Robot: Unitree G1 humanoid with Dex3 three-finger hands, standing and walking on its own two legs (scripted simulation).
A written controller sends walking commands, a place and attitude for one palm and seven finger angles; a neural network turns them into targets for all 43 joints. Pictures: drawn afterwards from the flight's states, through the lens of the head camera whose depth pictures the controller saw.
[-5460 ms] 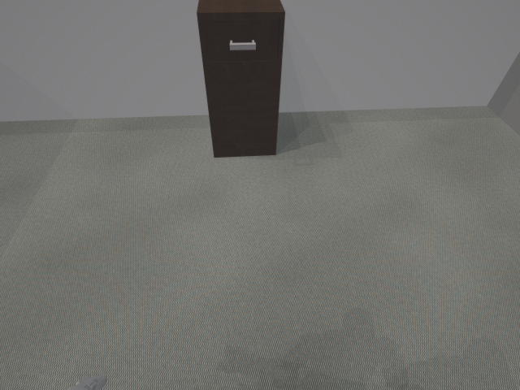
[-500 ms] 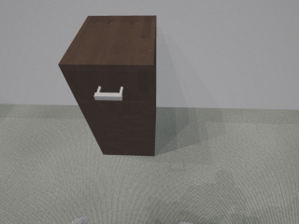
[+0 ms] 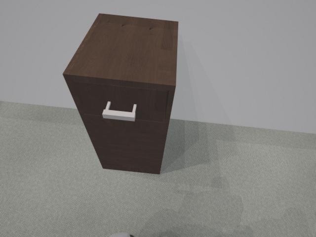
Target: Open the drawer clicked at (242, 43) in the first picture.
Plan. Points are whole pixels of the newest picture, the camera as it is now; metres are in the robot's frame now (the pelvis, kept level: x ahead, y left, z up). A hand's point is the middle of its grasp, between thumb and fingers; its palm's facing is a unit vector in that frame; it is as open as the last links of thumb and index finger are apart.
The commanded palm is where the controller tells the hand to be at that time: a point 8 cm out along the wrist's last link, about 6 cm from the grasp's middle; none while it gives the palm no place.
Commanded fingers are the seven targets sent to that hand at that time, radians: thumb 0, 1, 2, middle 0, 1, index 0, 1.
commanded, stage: come to a stop and stand still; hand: left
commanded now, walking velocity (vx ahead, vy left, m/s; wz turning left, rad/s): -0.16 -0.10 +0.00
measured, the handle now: (120, 110) +0.53 +0.19 -0.09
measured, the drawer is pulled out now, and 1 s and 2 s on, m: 0.00 0.00 0.00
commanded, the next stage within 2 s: look again from close up in 1.22 s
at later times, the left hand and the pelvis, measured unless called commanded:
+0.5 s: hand out of the picture -0.02 +0.11 -0.15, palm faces +0.06 -0.96 -0.26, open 7.3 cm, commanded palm none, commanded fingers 0.00 0.90 0.90 -0.20 -0.30 -0.20 -0.30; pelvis -0.04 -0.07 +0.01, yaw +0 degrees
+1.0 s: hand out of the picture -0.04 +0.16 -0.18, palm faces +0.06 -0.98 -0.17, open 7.4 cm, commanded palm none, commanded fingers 0.00 0.90 0.90 -0.20 -0.30 -0.20 -0.30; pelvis -0.03 -0.01 +0.01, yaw +0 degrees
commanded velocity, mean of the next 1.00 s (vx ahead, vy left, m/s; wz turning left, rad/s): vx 0.04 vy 0.07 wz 0.00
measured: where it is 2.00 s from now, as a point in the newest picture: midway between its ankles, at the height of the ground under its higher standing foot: outside the picture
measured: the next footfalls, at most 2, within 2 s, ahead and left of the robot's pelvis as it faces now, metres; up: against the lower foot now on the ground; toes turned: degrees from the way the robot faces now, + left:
right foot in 0.22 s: -0.02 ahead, -0.16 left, +0.00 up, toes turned -4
left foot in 0.72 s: -0.02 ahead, +0.10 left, +0.00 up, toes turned +3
